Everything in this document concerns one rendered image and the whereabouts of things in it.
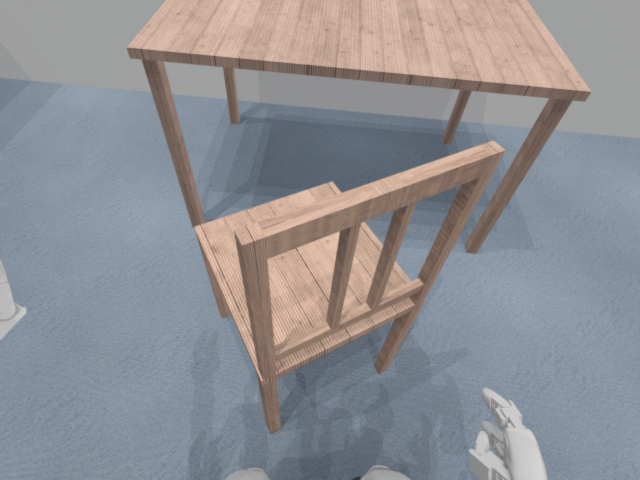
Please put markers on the table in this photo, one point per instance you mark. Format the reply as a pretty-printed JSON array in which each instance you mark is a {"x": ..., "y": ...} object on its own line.
[{"x": 495, "y": 46}]

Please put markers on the right robot shin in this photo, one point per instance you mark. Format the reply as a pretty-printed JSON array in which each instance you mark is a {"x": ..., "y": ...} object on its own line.
[{"x": 376, "y": 468}]

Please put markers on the right robot hand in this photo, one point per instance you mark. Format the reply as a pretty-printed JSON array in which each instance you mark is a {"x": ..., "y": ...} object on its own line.
[{"x": 517, "y": 454}]

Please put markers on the left robot hand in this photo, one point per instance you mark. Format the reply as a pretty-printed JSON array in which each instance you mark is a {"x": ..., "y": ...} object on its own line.
[{"x": 10, "y": 312}]

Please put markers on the chair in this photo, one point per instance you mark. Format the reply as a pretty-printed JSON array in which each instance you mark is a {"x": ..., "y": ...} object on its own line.
[{"x": 304, "y": 275}]

